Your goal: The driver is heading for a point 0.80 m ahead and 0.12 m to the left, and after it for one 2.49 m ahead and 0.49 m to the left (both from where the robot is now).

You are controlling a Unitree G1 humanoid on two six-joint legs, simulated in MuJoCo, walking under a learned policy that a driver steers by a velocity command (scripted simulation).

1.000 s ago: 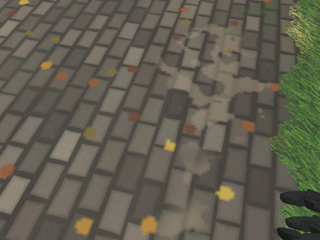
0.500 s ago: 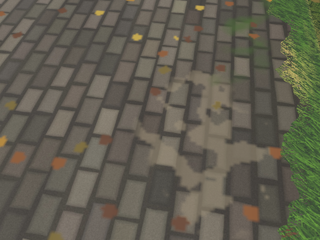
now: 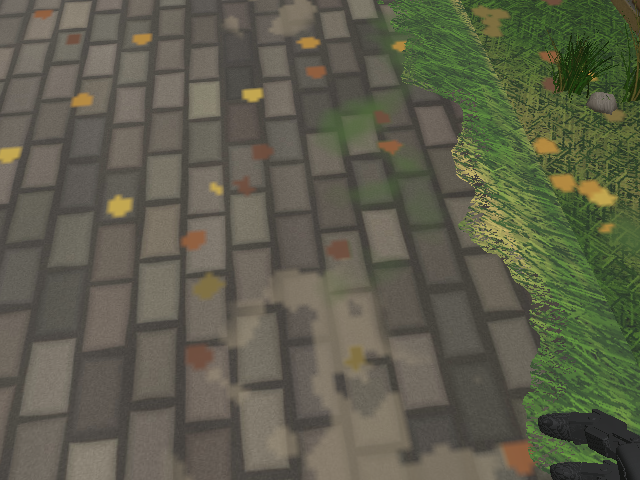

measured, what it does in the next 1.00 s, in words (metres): walks ahead, turning left: right foot, then left foot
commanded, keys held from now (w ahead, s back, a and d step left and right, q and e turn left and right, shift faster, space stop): w+shift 0.28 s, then w+q+shift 0.72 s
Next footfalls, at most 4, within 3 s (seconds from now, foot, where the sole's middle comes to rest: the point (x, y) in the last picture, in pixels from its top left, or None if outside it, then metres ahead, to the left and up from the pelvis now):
0.38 right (419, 437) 0.54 -0.12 -0.75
0.82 left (342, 260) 0.97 0.07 -0.75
1.26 right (337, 133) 1.43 0.11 -0.75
1.66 left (225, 85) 1.62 0.49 -0.75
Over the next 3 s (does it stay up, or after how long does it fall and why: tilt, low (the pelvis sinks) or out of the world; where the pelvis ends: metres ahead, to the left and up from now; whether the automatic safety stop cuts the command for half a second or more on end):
stays up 2.64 0.43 0.00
